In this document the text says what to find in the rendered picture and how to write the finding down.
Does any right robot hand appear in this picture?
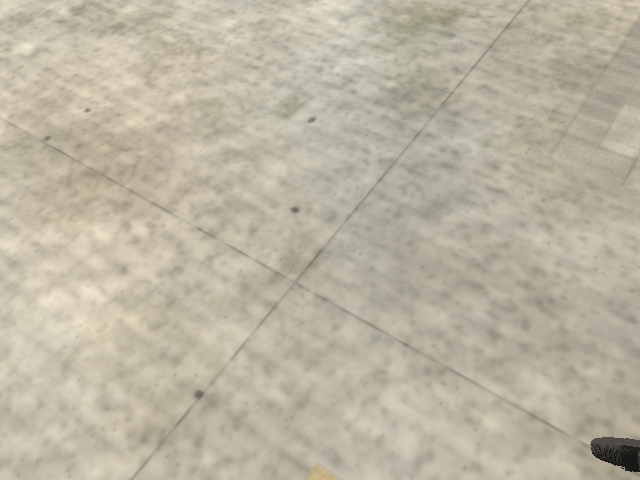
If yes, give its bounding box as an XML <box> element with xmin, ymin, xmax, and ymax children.
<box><xmin>590</xmin><ymin>437</ymin><xmax>640</xmax><ymax>472</ymax></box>

